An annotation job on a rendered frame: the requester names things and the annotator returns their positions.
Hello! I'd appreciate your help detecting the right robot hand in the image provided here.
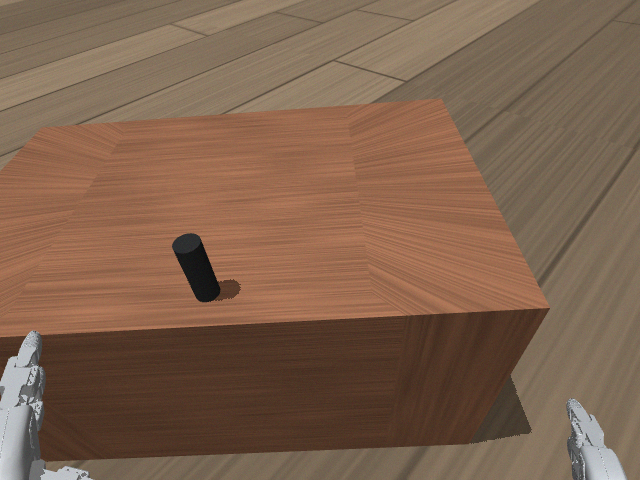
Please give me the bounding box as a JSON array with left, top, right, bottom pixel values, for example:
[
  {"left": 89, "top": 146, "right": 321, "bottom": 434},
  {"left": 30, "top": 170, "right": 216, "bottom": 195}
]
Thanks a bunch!
[{"left": 566, "top": 398, "right": 628, "bottom": 480}]

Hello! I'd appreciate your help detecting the left robot hand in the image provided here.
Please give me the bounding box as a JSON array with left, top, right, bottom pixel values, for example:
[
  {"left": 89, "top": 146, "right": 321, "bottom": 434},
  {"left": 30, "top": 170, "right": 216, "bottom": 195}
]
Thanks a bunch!
[{"left": 0, "top": 331, "right": 93, "bottom": 480}]

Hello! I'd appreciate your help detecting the can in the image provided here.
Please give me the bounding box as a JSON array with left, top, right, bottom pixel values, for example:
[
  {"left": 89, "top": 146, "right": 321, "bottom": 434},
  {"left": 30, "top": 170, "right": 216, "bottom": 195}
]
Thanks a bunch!
[{"left": 172, "top": 233, "right": 220, "bottom": 302}]

